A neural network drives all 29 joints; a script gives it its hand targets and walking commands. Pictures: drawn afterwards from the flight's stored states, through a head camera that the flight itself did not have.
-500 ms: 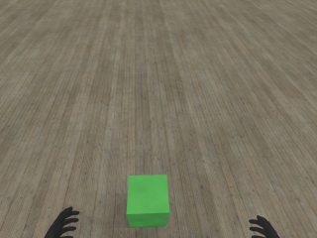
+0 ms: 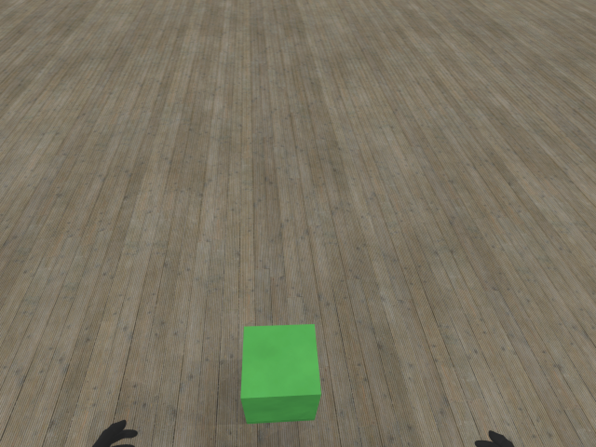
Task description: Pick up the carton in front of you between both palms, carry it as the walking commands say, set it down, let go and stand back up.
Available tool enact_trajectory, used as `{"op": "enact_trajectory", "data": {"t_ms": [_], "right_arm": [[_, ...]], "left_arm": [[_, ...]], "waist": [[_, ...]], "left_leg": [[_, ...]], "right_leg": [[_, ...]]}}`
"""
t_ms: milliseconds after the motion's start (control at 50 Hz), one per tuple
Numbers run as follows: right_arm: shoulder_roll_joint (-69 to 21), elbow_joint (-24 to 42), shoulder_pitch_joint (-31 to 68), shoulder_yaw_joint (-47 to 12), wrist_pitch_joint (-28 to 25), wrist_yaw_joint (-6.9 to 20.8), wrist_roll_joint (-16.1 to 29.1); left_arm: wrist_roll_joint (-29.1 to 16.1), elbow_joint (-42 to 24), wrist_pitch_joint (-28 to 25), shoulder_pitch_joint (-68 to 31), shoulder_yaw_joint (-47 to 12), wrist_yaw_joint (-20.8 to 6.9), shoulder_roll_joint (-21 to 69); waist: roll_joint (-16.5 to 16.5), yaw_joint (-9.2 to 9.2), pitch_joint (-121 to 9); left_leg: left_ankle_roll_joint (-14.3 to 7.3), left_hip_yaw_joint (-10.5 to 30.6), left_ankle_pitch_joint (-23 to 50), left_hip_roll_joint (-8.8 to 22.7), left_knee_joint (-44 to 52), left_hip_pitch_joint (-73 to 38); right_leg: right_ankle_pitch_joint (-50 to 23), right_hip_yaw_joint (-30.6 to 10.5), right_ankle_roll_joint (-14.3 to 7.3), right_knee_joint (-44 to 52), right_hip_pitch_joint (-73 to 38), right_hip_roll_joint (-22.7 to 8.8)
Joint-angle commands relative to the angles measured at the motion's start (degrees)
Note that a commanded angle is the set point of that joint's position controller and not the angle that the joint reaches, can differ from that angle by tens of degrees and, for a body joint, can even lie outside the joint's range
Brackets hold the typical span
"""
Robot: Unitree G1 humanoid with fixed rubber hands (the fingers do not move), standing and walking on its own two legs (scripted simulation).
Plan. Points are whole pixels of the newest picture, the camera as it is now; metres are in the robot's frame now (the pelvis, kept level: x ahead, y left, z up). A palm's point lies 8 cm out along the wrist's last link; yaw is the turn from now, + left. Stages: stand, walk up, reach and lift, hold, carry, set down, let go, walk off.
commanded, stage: stand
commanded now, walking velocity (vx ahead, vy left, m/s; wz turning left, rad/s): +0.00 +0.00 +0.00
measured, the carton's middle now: (280, 374) +0.45 +0.05 -0.65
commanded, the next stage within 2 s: none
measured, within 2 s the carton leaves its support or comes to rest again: neither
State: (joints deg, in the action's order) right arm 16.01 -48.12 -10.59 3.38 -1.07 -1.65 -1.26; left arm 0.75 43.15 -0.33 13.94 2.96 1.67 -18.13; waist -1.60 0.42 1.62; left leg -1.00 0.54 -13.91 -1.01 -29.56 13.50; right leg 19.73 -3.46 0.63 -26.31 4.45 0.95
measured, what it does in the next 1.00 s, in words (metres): stands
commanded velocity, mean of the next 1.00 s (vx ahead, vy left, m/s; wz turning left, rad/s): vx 0.00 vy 0.00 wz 0.00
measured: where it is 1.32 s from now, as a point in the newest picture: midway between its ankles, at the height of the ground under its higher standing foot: outside the picture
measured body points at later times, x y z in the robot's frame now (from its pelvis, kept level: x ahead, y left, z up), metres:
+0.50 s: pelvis -0.02 +0.00 +0.00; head -0.02 +0.01 +0.45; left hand +0.07 +0.30 -0.12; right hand +0.08 -0.29 -0.11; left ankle +0.02 +0.11 -0.74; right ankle -0.06 -0.13 -0.74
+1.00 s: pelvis -0.02 +0.00 +0.01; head -0.02 +0.01 +0.46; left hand +0.06 +0.30 -0.12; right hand +0.07 -0.30 -0.11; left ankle +0.02 +0.11 -0.74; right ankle -0.06 -0.13 -0.74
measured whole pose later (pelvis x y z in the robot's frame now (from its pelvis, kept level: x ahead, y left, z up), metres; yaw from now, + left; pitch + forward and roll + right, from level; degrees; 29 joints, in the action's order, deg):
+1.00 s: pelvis -0.02 +0.00 +0.01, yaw +0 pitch -3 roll +0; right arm 18.8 -57.3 -8.9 1.9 -0.9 -1.4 0.0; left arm 0.0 53.8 -1.1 12.4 1.5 1.8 -20.2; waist -1.0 0.5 2.4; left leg -1.0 0.7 -9.0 -1.2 -23.5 11.6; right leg 15.7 -3.3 0.8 -22.0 3.3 0.6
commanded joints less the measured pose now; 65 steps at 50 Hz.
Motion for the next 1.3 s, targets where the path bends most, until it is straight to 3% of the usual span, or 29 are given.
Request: {"op": "enact_trajectory", "data": {"t_ms": [0, 460, 1280], "right_arm": [[8.7, 2.6, 1.3, 1.9, -0.7, -0.2, 0.1], [10.5, -3.1, 2.3, 0.9, -0.4, 0.0, 0.8], [12.5, -7.7, 3.4, -0.1, -0.5, 0.0, 1.4]], "left_arm": [[0.0, -2.6, -0.8, -0.2, 1.7, 0.3, -7.4], [-0.4, 3.9, -1.2, -0.3, 0.8, 0.3, -9.3], [-0.9, 9.6, -1.4, -2.5, 0.1, 0.3, -11.1]], "waist": [[1.6, 0.02, -1.2], [1.9, 0.19, 0.6], [1.8, -0.01, -0.1]], "left_leg": [[-0.5, 5.8, 12.8, 5.6, 4.3, -5.4], [-0.3, 7.3, 6.0, 6.2, 8.7, -4.8], [-0.3, 7.6, 9.9, 7.0, 10.4, -6.7]], "right_leg": [[-10.4, -2.7, 0.3, 4.6, 6.0, -4.0], [-6.7, -3.9, -0.3, 7.3, 6.0, -5.1], [-8.9, -3.8, -0.7, 9.7, 4.5, -6.3]]}}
